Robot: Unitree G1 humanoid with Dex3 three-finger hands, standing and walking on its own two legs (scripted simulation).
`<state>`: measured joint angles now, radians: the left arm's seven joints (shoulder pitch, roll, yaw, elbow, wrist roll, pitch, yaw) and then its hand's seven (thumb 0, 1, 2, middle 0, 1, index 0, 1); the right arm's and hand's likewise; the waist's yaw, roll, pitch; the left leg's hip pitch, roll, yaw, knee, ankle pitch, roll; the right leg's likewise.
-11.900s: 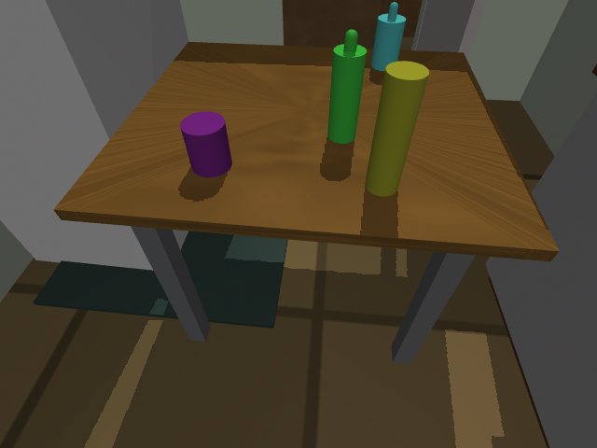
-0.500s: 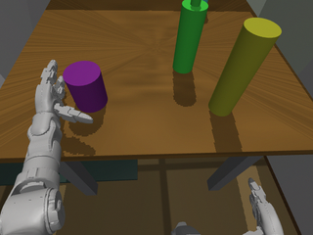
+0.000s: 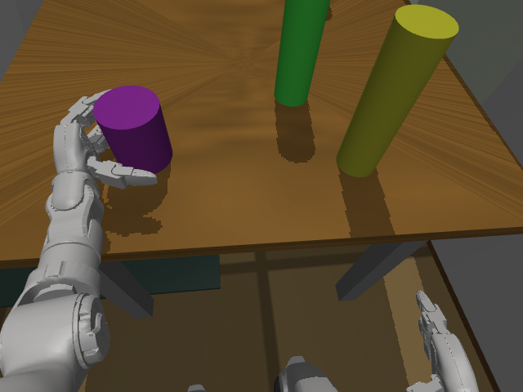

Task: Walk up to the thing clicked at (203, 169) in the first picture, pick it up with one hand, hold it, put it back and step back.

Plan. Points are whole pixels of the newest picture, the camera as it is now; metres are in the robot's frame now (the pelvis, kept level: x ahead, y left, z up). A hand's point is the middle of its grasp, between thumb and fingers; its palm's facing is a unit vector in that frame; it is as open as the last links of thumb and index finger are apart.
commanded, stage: close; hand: left
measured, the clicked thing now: (134, 125) +0.54 +0.15 +0.08
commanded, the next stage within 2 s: settle in 0.24 s
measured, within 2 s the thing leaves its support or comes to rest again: leaves its support in 0.52 s
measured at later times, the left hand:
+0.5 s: hand (116, 134) +0.50 +0.17 +0.09, palm faces +0.09 -1.00 +0.00, open 11.8 cm
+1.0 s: hand (105, 108) +0.50 +0.17 +0.14, palm faces +0.09 -1.00 +0.00, open 11.9 cm
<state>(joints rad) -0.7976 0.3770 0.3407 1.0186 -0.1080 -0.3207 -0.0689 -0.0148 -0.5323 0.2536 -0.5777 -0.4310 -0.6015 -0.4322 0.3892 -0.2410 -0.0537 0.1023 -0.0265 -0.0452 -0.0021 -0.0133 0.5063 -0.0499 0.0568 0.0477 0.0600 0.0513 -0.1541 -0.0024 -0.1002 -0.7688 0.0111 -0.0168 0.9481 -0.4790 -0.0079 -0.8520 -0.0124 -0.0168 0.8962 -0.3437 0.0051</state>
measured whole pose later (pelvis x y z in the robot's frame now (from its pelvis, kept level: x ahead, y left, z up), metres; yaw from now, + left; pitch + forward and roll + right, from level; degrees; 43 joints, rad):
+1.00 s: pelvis +0.01 +0.00 +0.02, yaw +0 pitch +14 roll -1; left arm -0.84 0.37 0.32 0.96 -0.12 -0.16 -0.08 -0.03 -0.61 0.69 -0.68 -1.11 -0.71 -1.10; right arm 0.34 -0.24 -0.05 0.24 0.00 -0.01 -0.02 -0.01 0.51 -0.06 0.06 0.05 0.06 0.05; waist -0.12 0.02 -0.10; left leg -0.63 0.01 -0.01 0.84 -0.46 0.00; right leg -0.72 -0.01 -0.01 0.80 -0.33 0.01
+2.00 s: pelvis +0.02 +0.00 +0.04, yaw +0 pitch +5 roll +0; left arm -0.64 0.32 0.25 0.49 -0.17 0.15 -0.07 -0.02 -0.61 0.69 -0.68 -1.12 -0.70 -1.11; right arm 0.34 -0.22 -0.05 0.41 0.04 -0.10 -0.07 -0.01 0.52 -0.06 0.05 0.05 0.06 0.05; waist -0.03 0.06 -0.11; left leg -0.36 0.00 -0.02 0.65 -0.39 -0.01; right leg -0.45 -0.02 -0.02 0.64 -0.28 0.01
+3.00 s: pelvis +0.00 +0.00 +0.05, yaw +1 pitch -1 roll +0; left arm -0.54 0.31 0.29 -0.01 -0.24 0.64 -0.06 -0.02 -0.61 0.69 -0.67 -1.14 -0.69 -1.13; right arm 0.27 -0.24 -0.09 0.61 0.06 -0.24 -0.05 -0.02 0.52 -0.06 0.05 0.05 0.06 0.05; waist 0.01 0.08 -0.08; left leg -0.22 -0.01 -0.02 0.55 -0.31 0.00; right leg -0.30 -0.04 -0.02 0.54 -0.21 0.02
